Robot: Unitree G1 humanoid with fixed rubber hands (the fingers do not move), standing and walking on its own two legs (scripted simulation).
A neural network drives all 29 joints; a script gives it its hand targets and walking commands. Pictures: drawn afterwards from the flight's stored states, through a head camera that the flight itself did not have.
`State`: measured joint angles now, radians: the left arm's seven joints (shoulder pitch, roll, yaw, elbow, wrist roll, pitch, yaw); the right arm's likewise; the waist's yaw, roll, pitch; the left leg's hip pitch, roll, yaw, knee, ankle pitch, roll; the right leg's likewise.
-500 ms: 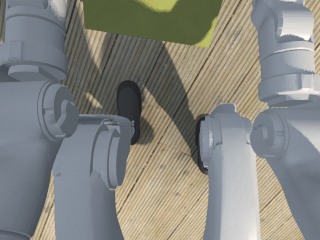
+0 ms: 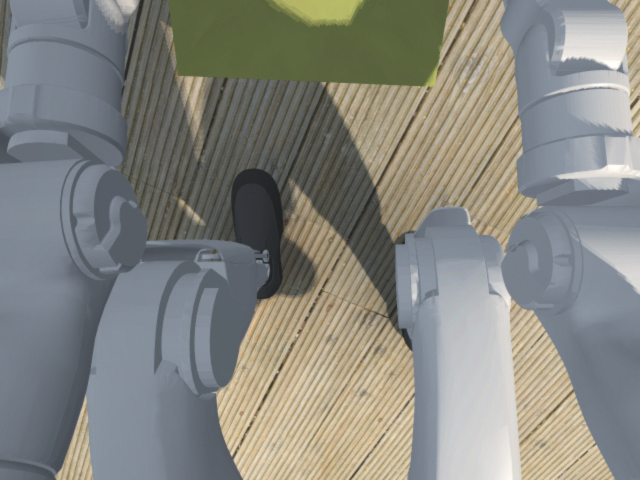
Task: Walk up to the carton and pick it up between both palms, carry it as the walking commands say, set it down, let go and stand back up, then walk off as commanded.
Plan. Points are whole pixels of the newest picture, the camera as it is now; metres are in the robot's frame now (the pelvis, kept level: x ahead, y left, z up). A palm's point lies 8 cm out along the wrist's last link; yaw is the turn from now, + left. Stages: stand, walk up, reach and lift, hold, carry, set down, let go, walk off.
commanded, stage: set down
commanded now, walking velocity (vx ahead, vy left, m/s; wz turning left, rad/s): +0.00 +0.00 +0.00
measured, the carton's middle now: out of the picture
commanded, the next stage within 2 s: none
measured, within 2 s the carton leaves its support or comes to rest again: rests again in 0.08 s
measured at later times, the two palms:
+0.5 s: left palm out of the picture +0.55 +0.19 -0.22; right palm out of the picture +0.54 -0.15 -0.23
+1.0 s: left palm out of the picture +0.56 +0.19 -0.23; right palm out of the picture +0.54 -0.15 -0.24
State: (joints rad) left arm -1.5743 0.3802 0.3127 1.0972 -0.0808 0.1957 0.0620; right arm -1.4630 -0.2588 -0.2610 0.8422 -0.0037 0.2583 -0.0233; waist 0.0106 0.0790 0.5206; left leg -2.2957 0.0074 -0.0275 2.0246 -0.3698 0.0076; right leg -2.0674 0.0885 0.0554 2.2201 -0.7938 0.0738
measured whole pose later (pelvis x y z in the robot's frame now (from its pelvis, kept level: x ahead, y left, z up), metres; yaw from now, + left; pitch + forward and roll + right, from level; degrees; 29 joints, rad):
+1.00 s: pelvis +0.00 +0.00 -0.01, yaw -1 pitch +37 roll -1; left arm -1.59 0.43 0.31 1.18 -0.07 0.12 0.00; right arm -1.49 -0.26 -0.25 0.89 -0.01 0.20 0.01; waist 0.01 0.08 0.52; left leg -2.33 0.03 -0.03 2.08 -0.39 0.00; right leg -2.12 0.10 0.06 2.27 -0.80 0.07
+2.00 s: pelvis +0.00 +0.00 -0.02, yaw -1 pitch +36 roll -1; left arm -1.60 0.44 0.32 1.26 -0.19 0.05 0.08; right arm -1.51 -0.37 -0.10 0.95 0.10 0.14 -0.07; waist 0.01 0.07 0.52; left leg -2.33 0.04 -0.03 2.09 -0.39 0.00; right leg -2.12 0.10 0.06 2.29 -0.80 0.07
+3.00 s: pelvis -0.01 -0.02 +0.16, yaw +0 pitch +29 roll +1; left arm -1.47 0.47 0.29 0.79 -0.15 0.39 0.06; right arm -1.47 -0.42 -0.08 0.69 0.15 0.45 -0.13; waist 0.03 -0.04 0.52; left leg -1.69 0.04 -0.02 1.50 -0.31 -0.04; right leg -1.57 0.08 0.06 1.68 -0.62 0.02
